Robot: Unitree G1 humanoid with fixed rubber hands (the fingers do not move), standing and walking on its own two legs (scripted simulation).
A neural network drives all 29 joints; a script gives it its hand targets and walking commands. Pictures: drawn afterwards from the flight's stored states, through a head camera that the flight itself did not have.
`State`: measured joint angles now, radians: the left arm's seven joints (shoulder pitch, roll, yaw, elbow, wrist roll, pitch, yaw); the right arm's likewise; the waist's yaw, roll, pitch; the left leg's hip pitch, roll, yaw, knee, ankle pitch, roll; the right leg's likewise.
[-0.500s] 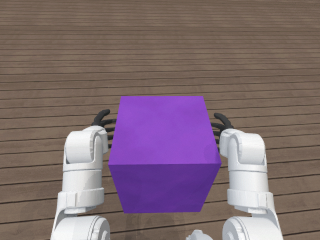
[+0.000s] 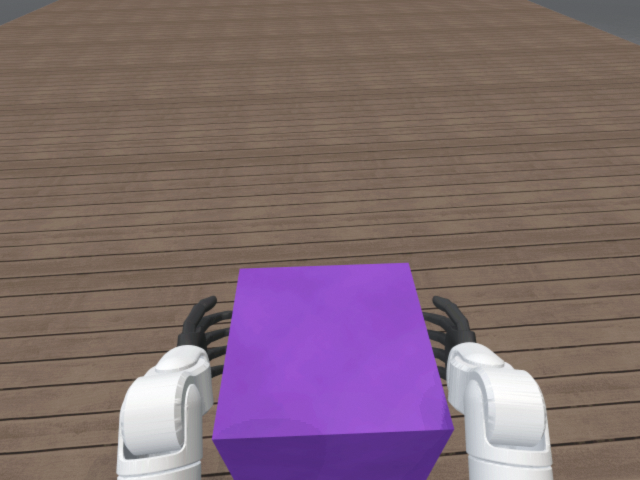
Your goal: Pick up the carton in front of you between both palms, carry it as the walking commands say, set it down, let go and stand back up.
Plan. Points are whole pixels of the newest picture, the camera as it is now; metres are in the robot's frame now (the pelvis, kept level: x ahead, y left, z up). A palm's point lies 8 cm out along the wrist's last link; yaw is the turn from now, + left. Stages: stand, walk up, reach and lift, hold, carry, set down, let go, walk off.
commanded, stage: carry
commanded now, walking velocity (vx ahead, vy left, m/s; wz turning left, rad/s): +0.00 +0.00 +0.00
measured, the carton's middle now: (328, 390) +0.26 +0.00 +0.01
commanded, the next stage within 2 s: none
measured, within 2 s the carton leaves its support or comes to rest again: neither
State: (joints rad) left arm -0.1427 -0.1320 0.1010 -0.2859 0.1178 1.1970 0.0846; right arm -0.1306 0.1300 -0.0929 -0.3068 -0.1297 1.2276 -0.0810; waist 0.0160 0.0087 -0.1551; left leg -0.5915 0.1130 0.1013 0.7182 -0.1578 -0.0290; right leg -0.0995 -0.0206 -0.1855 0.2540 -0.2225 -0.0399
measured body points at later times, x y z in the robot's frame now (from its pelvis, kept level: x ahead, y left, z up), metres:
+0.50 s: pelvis +0.21 +0.04 -0.01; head +0.19 +0.04 +0.44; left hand +0.49 +0.17 +0.08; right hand +0.47 -0.13 +0.07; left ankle +0.26 +0.12 -0.75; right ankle +0.18 -0.08 -0.75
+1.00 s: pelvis +0.24 +0.02 -0.02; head +0.20 +0.02 +0.43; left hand +0.52 +0.16 +0.06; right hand +0.50 -0.14 +0.05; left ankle +0.26 +0.12 -0.75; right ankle +0.18 -0.08 -0.75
